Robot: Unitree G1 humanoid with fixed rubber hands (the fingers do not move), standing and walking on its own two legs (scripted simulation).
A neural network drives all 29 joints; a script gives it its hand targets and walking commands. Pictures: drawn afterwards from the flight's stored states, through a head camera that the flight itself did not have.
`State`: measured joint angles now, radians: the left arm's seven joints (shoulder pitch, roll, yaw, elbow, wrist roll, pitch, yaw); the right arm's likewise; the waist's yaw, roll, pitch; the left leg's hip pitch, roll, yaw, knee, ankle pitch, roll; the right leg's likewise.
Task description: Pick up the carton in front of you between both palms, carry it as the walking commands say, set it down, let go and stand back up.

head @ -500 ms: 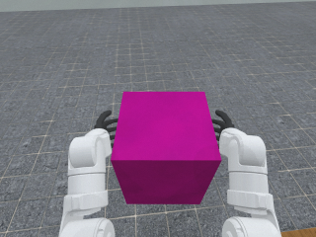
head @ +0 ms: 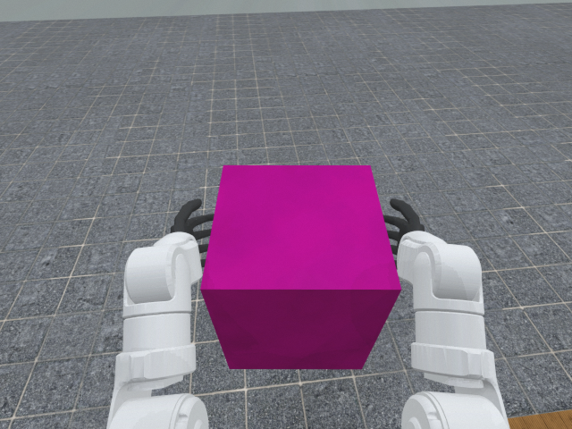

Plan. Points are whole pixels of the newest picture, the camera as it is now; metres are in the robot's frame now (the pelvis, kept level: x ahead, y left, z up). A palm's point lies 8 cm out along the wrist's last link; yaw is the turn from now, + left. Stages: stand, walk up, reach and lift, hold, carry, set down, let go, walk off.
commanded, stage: carry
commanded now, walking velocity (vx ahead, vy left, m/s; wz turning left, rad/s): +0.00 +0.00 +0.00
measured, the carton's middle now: (296, 272) +0.35 +0.00 +0.06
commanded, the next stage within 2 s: none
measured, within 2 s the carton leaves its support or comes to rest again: neither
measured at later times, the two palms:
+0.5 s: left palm (184, 253) +0.33 +0.15 +0.13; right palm (411, 253) +0.33 -0.15 +0.13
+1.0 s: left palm (203, 224) +0.40 +0.14 +0.11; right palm (401, 218) +0.41 -0.16 +0.11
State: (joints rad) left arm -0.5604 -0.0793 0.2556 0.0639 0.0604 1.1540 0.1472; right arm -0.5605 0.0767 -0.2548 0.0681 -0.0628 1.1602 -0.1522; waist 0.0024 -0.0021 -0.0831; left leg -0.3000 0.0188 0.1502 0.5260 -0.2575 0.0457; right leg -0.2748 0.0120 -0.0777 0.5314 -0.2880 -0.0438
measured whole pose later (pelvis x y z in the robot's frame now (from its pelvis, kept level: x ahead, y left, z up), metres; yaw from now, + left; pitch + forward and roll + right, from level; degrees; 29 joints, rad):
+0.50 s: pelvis -0.01 +0.00 +0.00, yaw +0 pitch +1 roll +0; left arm -0.56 -0.08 0.26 0.07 0.06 1.16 0.15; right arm -0.56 0.08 -0.26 0.07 -0.06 1.16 -0.15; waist 0.00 0.00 -0.08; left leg -0.31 0.02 0.15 0.53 -0.25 0.05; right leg -0.28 0.01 -0.08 0.53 -0.28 -0.04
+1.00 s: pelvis +0.07 -0.01 +0.00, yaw -1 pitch +4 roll +1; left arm -0.53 -0.09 0.23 0.06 0.07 1.14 0.15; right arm -0.55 0.06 -0.26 0.07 -0.05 1.16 -0.15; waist 0.04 -0.02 -0.10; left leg -0.51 0.01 0.08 0.91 -0.47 0.04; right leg -0.22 0.02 -0.07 0.54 -0.39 -0.07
